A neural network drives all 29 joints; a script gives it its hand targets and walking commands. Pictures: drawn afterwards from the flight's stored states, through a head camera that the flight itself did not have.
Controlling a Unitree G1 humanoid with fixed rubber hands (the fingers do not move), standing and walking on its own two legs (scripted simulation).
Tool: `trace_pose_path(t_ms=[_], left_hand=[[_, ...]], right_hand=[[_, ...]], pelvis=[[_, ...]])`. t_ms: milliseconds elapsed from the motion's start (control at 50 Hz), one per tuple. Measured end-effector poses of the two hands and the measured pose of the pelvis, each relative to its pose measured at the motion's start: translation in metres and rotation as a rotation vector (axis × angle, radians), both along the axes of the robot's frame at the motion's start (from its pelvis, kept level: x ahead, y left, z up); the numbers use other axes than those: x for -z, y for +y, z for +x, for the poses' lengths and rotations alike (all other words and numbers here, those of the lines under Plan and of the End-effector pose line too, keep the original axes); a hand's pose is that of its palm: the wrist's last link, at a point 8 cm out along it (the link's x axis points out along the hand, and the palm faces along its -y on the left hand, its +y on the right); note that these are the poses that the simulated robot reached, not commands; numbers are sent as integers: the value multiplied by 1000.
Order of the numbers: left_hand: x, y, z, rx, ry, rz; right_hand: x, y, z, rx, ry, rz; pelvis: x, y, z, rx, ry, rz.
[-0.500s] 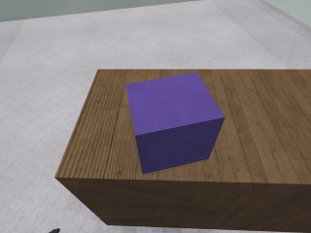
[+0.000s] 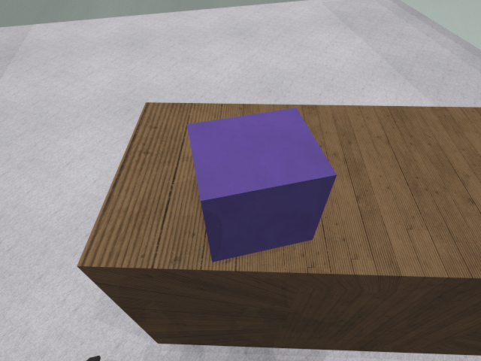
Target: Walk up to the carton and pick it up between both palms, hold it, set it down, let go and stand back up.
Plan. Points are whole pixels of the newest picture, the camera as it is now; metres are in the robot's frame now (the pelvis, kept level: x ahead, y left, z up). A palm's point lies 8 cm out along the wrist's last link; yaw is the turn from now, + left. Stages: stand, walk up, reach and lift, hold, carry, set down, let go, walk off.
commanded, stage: walk up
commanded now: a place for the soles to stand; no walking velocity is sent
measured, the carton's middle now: (253, 185) +0.41 +0.00 +0.03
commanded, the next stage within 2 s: stand in 1.10 s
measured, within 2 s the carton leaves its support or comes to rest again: neither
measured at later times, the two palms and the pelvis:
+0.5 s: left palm out of the picture +0.07 +0.34 -0.11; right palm out of the picture +0.08 -0.29 -0.12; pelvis +0.01 +0.02 +0.00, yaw +1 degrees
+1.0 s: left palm out of the picture +0.09 +0.38 -0.11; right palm out of the picture +0.10 -0.24 -0.10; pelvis +0.03 +0.06 +0.00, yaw +2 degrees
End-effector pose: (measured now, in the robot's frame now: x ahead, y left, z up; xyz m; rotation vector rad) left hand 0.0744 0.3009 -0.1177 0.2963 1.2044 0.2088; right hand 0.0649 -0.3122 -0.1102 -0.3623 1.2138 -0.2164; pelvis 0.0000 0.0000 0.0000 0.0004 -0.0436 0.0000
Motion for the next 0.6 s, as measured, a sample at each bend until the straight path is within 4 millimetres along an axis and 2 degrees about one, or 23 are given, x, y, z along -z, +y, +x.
trace_pose_path(t_ms=[200, 400, 520, 600], left_hand=[[-3, 14, 4, -6, -9, 11], [-9, 21, 9, 1, -39, 37], [-8, 42, -3, -13, -9, 62], [-7, 55, 0, -23, 1, 70]], right_hand=[[2, 11, -11, 7, 21, 8], [4, 13, 9, -14, -11, 14], [7, 24, 15, -22, -7, 11], [6, 35, 10, -16, 19, 26]], pelvis=[[-1, 8, 2, 5, -1, 1], [1, 11, 6, -2, -1, -4], [5, 27, 10, -10, 5, 2], [4, 32, 18, -8, 5, 7]])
